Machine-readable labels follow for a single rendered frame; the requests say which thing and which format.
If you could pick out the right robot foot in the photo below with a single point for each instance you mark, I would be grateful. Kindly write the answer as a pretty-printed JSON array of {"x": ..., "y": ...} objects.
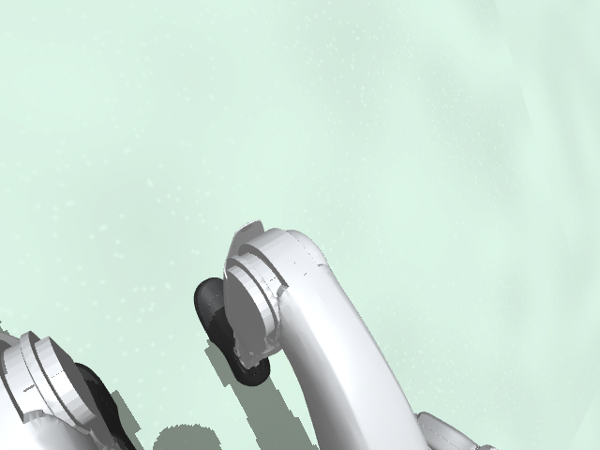
[{"x": 209, "y": 305}]

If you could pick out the right robot hand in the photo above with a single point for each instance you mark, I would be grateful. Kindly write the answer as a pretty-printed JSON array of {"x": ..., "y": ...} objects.
[{"x": 441, "y": 436}]

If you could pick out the left robot foot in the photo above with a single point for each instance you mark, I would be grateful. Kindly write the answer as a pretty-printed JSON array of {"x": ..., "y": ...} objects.
[{"x": 106, "y": 406}]

